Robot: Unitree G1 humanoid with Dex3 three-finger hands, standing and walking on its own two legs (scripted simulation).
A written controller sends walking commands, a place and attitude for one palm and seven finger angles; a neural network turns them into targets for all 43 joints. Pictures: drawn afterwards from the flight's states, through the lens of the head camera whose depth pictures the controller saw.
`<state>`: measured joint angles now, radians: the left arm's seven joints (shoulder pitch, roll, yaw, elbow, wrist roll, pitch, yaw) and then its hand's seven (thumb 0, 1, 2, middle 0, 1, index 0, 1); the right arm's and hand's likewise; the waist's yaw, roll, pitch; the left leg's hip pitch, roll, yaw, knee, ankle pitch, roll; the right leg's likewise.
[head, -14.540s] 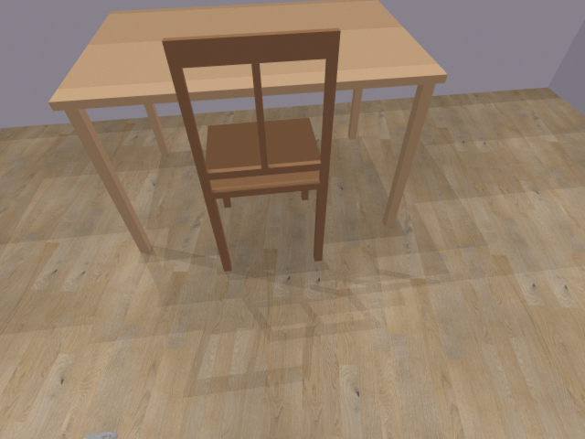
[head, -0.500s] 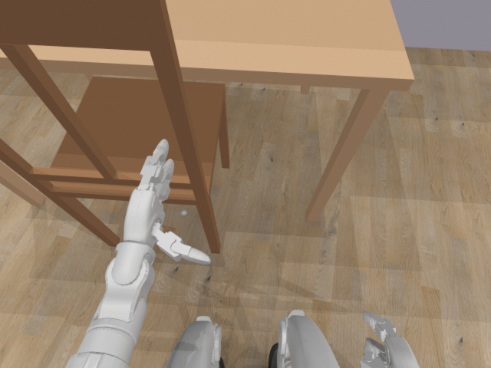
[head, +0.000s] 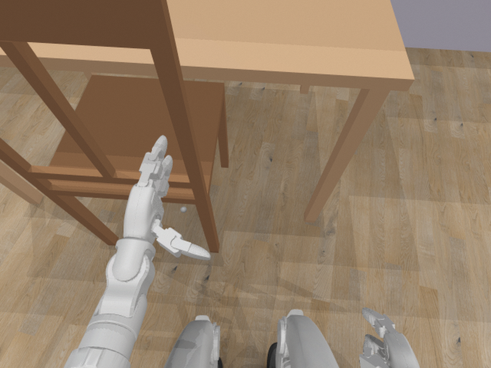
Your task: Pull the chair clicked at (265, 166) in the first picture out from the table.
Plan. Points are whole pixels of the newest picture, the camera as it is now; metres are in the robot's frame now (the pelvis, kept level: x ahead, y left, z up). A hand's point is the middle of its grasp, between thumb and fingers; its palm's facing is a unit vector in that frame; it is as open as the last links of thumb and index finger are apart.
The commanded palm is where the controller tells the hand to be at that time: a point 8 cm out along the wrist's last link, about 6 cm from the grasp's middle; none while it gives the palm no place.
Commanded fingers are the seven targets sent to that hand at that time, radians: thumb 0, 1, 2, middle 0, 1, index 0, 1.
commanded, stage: push the fingers through the gap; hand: left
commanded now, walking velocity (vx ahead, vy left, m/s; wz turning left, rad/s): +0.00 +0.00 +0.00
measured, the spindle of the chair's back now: (73, 124) +0.51 +0.31 +0.05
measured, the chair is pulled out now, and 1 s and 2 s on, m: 0.00 0.00 0.00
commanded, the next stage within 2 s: hook a spindle and tug to test in 1.52 s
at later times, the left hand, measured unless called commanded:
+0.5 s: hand (190, 180) +0.41 +0.10 +0.02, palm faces -0.07 -1.00 -0.05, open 17.0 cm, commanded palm +0.39 +0.15 +0.03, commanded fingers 0.00 -0.50 0.30 -0.06 -0.08 -0.06 -0.08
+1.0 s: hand (196, 154) +0.46 +0.10 +0.02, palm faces -0.05 -1.00 -0.04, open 16.9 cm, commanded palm +0.44 +0.15 +0.03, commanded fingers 0.00 -0.50 0.30 -0.06 -0.08 -0.06 -0.08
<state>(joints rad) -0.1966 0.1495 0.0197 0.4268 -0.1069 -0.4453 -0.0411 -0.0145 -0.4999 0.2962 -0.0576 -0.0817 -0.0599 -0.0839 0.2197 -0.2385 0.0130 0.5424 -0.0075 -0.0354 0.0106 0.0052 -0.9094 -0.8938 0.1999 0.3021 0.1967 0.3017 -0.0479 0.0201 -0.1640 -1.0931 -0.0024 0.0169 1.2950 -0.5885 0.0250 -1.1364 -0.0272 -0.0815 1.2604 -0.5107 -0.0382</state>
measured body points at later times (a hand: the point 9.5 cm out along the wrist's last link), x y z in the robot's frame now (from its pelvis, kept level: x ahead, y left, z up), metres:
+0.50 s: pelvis +0.00 +0.00 +0.00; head +0.12 +0.00 +0.43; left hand +0.41 +0.16 +0.03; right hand +0.11 -0.25 -0.12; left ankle +0.01 +0.11 -0.62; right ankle +0.05 -0.10 -0.62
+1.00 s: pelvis +0.00 +0.00 +0.00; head +0.14 +0.00 +0.43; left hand +0.46 +0.15 +0.03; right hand +0.07 -0.25 -0.13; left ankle +0.01 +0.11 -0.62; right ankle +0.05 -0.10 -0.62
